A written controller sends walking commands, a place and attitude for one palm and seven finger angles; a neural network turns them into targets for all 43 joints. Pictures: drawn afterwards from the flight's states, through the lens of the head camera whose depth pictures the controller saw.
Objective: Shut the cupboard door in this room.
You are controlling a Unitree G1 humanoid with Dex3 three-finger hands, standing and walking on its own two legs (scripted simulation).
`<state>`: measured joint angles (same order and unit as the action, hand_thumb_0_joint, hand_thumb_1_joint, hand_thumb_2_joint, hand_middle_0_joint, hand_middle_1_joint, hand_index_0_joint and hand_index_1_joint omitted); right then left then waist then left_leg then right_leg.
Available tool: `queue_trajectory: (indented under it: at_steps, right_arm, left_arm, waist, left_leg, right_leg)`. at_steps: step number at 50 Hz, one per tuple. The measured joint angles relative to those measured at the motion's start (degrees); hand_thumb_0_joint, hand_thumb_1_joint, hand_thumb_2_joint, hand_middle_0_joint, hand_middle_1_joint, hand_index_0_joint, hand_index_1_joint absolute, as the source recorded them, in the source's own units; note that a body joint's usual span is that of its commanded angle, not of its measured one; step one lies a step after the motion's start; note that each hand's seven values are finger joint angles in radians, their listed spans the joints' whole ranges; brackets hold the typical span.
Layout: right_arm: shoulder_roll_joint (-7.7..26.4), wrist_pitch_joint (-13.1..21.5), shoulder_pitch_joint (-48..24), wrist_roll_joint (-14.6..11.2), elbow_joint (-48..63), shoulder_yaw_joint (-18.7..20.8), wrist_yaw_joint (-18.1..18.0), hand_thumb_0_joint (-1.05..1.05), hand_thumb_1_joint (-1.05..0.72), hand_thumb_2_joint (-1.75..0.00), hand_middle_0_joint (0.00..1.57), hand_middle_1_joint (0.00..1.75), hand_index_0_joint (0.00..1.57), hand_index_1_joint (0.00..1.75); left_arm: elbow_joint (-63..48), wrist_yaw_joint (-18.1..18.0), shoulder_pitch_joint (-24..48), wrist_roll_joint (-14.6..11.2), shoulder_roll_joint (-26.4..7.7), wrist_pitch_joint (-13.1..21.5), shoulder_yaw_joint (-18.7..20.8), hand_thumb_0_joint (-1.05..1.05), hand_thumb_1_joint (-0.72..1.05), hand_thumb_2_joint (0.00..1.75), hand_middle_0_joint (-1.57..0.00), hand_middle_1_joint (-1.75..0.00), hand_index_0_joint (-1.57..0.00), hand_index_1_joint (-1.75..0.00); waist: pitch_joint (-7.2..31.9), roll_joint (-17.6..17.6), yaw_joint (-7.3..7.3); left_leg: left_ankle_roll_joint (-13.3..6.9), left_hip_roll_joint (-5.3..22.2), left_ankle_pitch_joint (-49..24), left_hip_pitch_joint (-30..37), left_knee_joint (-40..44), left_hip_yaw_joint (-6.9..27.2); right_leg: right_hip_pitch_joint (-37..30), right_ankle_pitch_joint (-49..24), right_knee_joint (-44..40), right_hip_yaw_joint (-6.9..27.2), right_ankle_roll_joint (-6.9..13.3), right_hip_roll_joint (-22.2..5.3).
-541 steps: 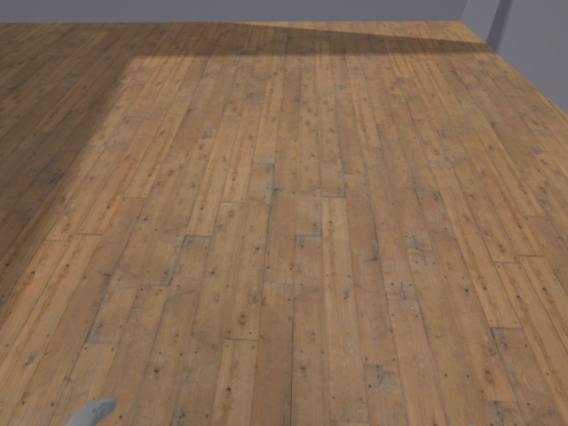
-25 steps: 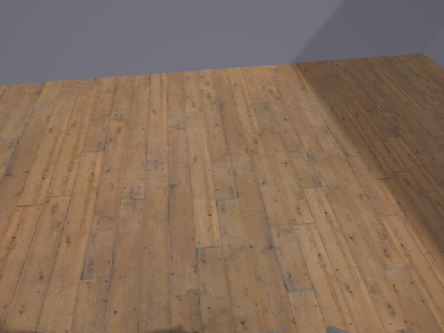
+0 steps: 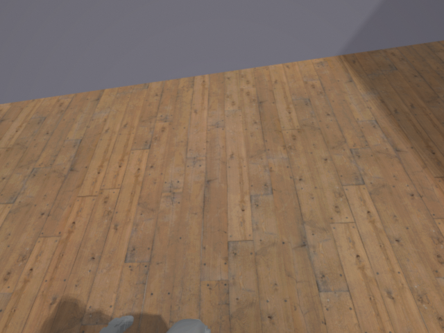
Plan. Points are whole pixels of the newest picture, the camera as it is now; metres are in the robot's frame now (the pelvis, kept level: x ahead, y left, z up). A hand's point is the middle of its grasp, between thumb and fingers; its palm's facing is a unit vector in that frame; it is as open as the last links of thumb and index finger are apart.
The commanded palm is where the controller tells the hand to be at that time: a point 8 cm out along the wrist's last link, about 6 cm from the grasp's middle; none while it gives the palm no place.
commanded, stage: turn or walk to find it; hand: left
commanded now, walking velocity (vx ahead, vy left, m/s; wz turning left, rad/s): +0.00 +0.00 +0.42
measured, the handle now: out of the picture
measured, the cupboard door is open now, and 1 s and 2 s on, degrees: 78 78 78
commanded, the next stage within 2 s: none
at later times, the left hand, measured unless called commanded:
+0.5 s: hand out of the picture -0.06 +0.27 -0.18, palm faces +0.28 -0.93 -0.24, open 7.4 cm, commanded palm none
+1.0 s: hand out of the picture -0.02 +0.21 -0.14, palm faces +0.40 -0.87 -0.29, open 7.4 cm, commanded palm none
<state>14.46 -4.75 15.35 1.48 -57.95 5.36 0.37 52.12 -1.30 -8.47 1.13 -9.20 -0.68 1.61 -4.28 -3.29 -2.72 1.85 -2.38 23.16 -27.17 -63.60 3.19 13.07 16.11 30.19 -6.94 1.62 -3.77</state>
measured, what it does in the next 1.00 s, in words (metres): steps on the spot, turning left: left foot, then right foot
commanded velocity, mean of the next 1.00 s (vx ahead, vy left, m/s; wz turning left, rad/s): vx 0.00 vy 0.00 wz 0.42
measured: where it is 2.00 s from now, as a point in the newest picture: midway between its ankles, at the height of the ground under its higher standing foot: outside the picture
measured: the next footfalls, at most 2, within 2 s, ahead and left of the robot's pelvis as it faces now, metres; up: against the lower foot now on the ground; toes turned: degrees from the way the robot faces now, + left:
left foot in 0.34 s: -0.03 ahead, +0.15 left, +0.00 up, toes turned +15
right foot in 0.88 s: +0.04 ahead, -0.07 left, +0.00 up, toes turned +18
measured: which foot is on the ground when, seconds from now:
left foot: up 0.00-0.32, down 0.34-0.88, up 0.90-1.00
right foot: down 0.00-0.36, up 0.38-0.86, down 0.88-1.00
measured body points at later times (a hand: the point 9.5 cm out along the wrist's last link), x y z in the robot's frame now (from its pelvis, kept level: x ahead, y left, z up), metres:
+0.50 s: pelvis -0.03 +0.05 +0.00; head -0.01 +0.09 +0.45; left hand -0.07 +0.32 -0.16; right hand +0.12 -0.17 -0.13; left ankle -0.07 +0.14 -0.74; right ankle -0.02 -0.10 -0.67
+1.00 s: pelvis -0.04 -0.01 +0.00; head +0.00 -0.04 +0.45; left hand -0.04 +0.26 -0.12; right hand +0.08 -0.23 -0.17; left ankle -0.11 +0.12 -0.66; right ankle +0.00 -0.09 -0.74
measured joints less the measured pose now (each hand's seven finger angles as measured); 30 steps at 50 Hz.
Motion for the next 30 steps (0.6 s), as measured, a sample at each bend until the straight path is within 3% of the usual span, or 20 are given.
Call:
queue_trajectory:
  at_steps: [3,7,14,17,18,20,22,25,30]
  right_arm:
    - [0.3,0.1,0.4,0.0,-0.2,0.1,0.3,0.0,-0.91,-0.9,0.2,0.3,0.2,0.3]
    - [0.2,-0.3,0.0,0.0,-0.8,-0.1,0.3,0.0,-0.91,-0.9,0.2,0.3,0.19,0.3]
    - [-0.6,0.3,-4.1,-0.6,0.1,-1.1,0.1,0.0,-0.91,-0.9,0.2,0.3,0.19,0.3]
    - [-0.8,1.7,-5.8,-0.8,1.6,-1.6,0.1,0.0,-0.91,-0.9,0.2,0.3,0.19,0.3]
    - [-1.1,2.4,-6.3,-0.7,1.9,-1.7,0.1,0.0,-0.91,-0.9,0.2,0.3,0.19,0.3]
    - [-2.2,3.0,-7.2,-0.5,2.5,-2.2,0.0,0.0,-0.91,-0.9,0.2,0.3,0.19,0.3]
    - [-2.9,3.4,-7.4,-0.3,2.9,-2.7,-0.3,0.0,-0.91,-0.9,0.2,0.3,0.2,0.3]
    - [-3.5,3.6,-7.3,-0.3,3.1,-3.3,-1.0,0.0,-0.91,-0.9,0.2,0.3,0.2,0.3]
    - [-3.9,3.9,-6.6,-0.5,3.1,-3.6,-1.1,0.0,-0.91,-0.9,0.2,0.3,0.2,0.3]
  left_arm:
    - [0.6,0.0,-1.1,0.0,0.4,0.0,-0.1,0.0,0.9,0.9,-0.21,-0.3,-0.2,-0.3]
    - [1.3,-0.1,-2.7,0.2,0.5,0.4,0.0,0.0,0.9,0.9,-0.21,-0.3,-0.21,-0.3]
    - [2.8,0.1,-4.7,1.0,-1.7,0.2,0.9,0.0,0.91,0.9,-0.21,-0.3,-0.21,-0.3]
    - [3.7,0.2,-5.6,0.7,-3.3,-0.4,1.5,0.0,0.91,0.9,-0.21,-0.3,-0.21,-0.3]
    - [4.0,0.2,-5.9,0.4,-4.0,-0.8,1.8,0.0,0.91,0.9,-0.21,-0.3,-0.21,-0.3]
    - [4.7,0.0,-5.9,0.2,-5.5,-2.3,2.3,0.0,0.91,0.9,-0.21,-0.3,-0.2,-0.3]
    - [5.4,-0.1,-5.8,0.3,-6.2,-3.3,2.6,0.01,0.91,0.9,-0.2,-0.3,-0.2,-0.3]
    - [5.7,0.3,-4.9,0.2,-6.4,-3.3,2.7,0.01,0.91,0.9,-0.2,-0.3,-0.2,-0.3]
    - [4.5,0.5,-3.2,0.1,-6.0,-2.4,2.3,0.01,0.91,0.9,-0.2,-0.3,-0.2,-0.3]
  waist:
    - [0.1,0.2,-0.06]
    - [0.0,1.1,0.86]
    - [-1.2,3.6,3.33]
    - [-1.1,4.4,3.75]
    - [-1.0,5.1,3.82]
    - [-1.2,6.7,4.49]
    - [-0.7,6.8,4.59]
    - [-0.2,6.0,4.35]
    - [0.1,5.3,4.09]
  left_leg:
    - [1.2,2.1,-3.1,-0.9,-4.4,-0.4]
    - [2.2,4.2,-2.7,1.0,-1.9,-0.9]
    - [1.8,4.9,3.1,8.0,15.5,-4.7]
    - [0.9,4.4,-3.0,12.8,27.9,-6.4]
    - [-1.3,3.8,-3.4,13.4,29.7,-6.8]
    - [-3.3,2.8,-2.8,13.1,28.6,-7.0]
    - [-3.9,2.8,-3.4,13.7,30.0,-6.4]
    - [-4.2,2.5,-5.9,15.1,33.9,-4.9]
    - [-4.7,1.3,-8.8,16.4,38.1,-3.3]
  right_leg:
    - [-1.0,-0.9,-1.6,-2.1,0.1,-0.6]
    - [-1.1,-1.1,-2.0,-4.3,0.1,-1.4]
    - [0.9,-0.5,0.7,-7.2,-1.3,-4.0]
    - [2.6,0.9,4.3,-8.6,-2.8,-5.5]
    - [3.9,1.9,6.8,-8.2,-3.3,-6.3]
    - [7.0,10.1,14.9,-3.4,-4.2,-5.7]
    - [9.8,12.2,22.9,0.0,-4.8,-3.9]
    - [12.5,9.3,30.5,2.7,-5.5,-2.3]
    - [13.4,6.4,32.3,5.0,-6.8,-1.7]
